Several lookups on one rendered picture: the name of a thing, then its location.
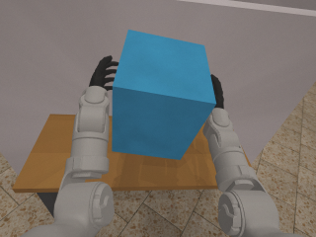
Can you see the right robot hand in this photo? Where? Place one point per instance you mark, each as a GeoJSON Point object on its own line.
{"type": "Point", "coordinates": [218, 93]}

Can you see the robot right upper arm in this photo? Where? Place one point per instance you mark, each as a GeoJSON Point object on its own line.
{"type": "Point", "coordinates": [249, 213]}

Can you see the right robot forearm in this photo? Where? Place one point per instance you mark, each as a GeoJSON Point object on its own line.
{"type": "Point", "coordinates": [232, 169]}

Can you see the carton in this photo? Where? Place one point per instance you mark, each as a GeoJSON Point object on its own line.
{"type": "Point", "coordinates": [161, 96]}

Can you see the robot left upper arm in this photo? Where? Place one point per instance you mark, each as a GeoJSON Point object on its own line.
{"type": "Point", "coordinates": [81, 210]}

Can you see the table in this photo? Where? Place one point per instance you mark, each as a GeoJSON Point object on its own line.
{"type": "Point", "coordinates": [44, 169]}

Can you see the left robot forearm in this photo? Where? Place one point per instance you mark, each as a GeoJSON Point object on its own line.
{"type": "Point", "coordinates": [89, 149]}

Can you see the left robot hand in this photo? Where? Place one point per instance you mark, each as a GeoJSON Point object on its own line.
{"type": "Point", "coordinates": [98, 77]}

